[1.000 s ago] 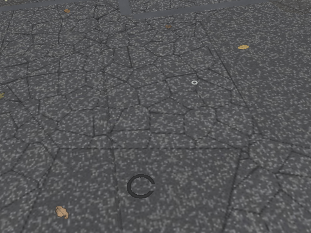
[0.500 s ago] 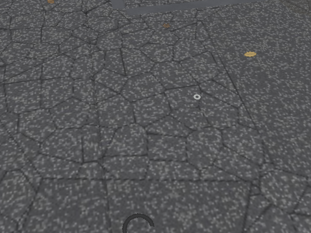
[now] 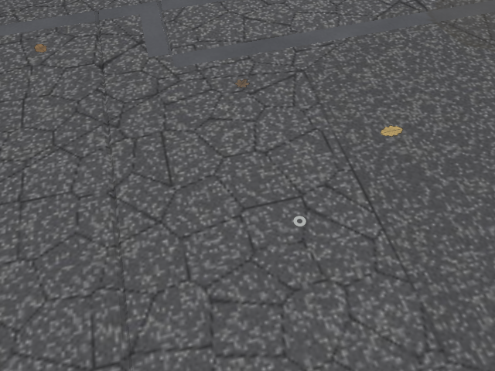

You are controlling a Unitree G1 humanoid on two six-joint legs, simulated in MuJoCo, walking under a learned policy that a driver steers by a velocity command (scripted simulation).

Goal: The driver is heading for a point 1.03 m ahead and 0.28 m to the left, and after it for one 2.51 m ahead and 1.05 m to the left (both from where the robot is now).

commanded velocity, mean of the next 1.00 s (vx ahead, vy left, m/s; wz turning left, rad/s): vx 0.50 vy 0.00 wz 0.38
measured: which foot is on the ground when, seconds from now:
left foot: up 0.00-0.48, down 0.50-1.00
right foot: down 0.00-0.52, up 0.54-0.98, down 1.00-1.00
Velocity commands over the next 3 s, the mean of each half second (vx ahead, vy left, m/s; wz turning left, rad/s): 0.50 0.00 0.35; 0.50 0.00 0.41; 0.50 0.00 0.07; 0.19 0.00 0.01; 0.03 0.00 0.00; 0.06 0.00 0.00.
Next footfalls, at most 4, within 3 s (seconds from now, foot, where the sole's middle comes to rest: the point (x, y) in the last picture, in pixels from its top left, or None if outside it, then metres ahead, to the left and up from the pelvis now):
0.50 left None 0.43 0.16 -0.76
1.00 right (228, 262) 0.77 0.08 -0.76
1.54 left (119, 223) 0.93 0.43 -0.76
1.94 right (184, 186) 1.07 0.23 -0.76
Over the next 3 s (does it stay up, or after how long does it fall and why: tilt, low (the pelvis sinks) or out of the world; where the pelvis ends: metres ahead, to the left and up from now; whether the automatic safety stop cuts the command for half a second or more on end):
stays up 0.98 0.32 0.01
